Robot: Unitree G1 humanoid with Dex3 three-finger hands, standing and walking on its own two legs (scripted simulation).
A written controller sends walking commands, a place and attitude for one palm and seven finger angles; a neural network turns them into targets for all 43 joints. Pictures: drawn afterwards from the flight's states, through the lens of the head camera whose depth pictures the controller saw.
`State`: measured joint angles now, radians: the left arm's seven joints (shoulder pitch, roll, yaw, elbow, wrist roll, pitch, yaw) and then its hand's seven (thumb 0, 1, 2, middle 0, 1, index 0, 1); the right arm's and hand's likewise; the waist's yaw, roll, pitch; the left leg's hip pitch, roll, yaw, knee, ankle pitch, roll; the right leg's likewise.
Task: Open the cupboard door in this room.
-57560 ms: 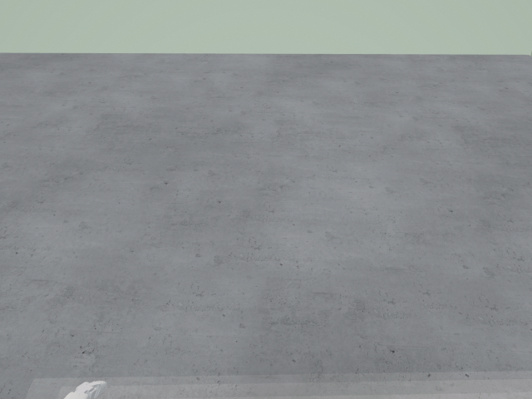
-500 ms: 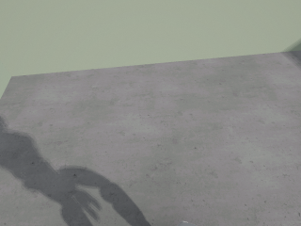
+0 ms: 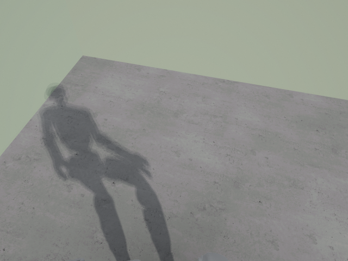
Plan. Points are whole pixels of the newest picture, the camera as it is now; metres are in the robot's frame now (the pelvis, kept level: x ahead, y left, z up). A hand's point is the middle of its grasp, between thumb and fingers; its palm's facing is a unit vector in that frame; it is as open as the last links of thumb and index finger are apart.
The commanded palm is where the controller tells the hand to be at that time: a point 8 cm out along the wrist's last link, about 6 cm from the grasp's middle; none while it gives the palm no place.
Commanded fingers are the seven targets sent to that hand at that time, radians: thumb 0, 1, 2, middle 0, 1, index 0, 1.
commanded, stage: turn to face it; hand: left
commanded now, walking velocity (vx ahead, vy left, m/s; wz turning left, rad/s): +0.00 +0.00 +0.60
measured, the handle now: out of the picture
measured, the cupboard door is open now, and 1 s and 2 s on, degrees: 43 43 43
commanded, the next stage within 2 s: none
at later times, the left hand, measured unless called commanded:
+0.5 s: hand out of the picture +0.00 +0.13 -0.15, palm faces +0.36 -0.90 -0.25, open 7.4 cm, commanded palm none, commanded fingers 0.00 0.90 0.90 -0.20 -0.30 -0.20 -0.30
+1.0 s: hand out of the picture +0.02 +0.16 -0.14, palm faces +0.58 -0.75 -0.31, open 7.4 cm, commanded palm none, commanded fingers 0.00 0.90 0.90 -0.20 -0.30 -0.20 -0.30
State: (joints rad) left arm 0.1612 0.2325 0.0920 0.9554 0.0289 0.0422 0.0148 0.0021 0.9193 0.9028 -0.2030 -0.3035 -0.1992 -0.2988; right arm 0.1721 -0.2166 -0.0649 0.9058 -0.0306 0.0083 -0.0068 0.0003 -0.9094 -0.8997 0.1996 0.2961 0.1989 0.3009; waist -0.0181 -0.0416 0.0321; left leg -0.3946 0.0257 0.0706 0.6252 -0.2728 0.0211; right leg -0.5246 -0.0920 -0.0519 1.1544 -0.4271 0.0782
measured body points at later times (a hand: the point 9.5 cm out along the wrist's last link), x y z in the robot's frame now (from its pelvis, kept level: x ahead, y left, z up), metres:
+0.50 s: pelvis +0.03 -0.06 +0.01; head +0.09 -0.05 +0.46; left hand -0.02 +0.18 -0.13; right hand +0.21 -0.26 -0.14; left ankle -0.02 +0.07 -0.68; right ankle +0.03 -0.15 -0.73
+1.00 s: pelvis +0.05 -0.08 +0.00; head +0.11 -0.07 +0.45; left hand -0.01 +0.20 -0.12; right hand +0.25 -0.25 -0.16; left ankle -0.03 +0.05 -0.70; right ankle +0.12 -0.17 -0.73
